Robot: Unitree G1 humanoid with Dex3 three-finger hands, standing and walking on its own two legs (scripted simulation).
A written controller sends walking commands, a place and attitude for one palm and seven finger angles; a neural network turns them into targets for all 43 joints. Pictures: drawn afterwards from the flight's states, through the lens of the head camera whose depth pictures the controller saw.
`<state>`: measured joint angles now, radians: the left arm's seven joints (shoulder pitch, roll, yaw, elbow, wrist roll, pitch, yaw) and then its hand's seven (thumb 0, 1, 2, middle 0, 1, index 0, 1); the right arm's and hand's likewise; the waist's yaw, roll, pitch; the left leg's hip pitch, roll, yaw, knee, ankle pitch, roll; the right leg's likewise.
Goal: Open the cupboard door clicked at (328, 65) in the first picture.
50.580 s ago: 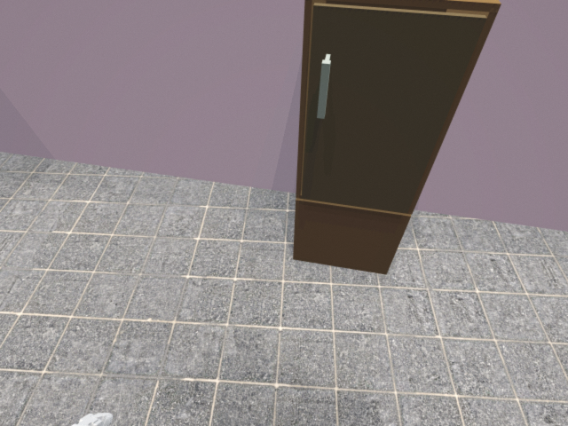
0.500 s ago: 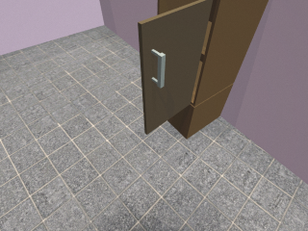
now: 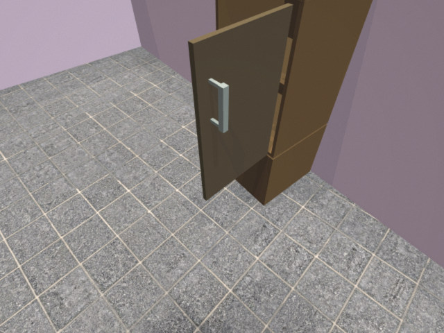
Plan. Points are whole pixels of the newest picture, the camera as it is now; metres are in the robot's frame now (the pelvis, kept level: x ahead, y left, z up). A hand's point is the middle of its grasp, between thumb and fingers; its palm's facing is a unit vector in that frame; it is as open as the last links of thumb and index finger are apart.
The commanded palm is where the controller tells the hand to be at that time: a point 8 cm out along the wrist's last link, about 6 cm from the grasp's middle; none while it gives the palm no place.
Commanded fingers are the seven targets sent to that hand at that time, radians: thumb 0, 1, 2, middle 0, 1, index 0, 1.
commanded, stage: look to check the result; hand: left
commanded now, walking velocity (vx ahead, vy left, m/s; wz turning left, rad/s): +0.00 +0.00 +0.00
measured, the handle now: (218, 106) +0.64 +0.05 +0.06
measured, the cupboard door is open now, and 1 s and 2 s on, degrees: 95 95 95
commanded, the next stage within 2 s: stand and wait in 0.54 s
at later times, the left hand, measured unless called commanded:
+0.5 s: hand out of the picture +0.04 +0.20 -0.16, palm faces +0.02 -0.96 -0.28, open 7.4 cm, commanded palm none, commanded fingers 0.00 0.90 0.90 -0.20 -0.30 -0.20 -0.30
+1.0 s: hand out of the picture +0.10 +0.21 -0.15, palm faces +0.00 -0.95 -0.32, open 7.4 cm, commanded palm none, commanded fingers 0.00 0.90 0.90 -0.20 -0.30 -0.20 -0.30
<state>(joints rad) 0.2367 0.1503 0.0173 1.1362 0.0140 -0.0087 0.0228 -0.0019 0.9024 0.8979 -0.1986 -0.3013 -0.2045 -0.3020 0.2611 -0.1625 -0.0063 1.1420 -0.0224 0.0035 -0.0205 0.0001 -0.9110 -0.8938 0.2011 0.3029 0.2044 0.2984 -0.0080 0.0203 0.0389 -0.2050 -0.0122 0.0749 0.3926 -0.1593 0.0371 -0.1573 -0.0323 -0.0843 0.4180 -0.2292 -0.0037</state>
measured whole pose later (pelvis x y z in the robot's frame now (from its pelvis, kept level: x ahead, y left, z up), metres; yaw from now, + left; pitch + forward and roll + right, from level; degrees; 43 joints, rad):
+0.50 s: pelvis +0.01 -0.01 +0.00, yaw +0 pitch -2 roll +0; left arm 0.19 0.23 0.02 1.15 0.01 -0.02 0.01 0.00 0.90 0.90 -0.20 -0.30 -0.20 -0.30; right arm 0.16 -0.25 -0.01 1.14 -0.02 0.00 -0.01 0.00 -0.91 -0.89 0.20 0.30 0.20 0.30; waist 0.00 0.03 0.06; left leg -0.17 0.00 0.06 0.36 -0.16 0.02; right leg -0.11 -0.01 -0.10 0.36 -0.23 -0.02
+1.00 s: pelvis +0.03 -0.03 +0.01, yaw +0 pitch -1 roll +0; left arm 0.13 0.28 0.02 1.13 0.01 -0.03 0.01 0.00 0.90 0.90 -0.20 -0.30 -0.21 -0.30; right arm 0.11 -0.31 0.00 1.14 -0.02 0.00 -0.01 0.00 -0.91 -0.89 0.20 0.30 0.21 0.30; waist 0.00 0.03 0.05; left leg -0.12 0.02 0.06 0.31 -0.16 -0.01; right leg -0.06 0.01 -0.10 0.31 -0.22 -0.04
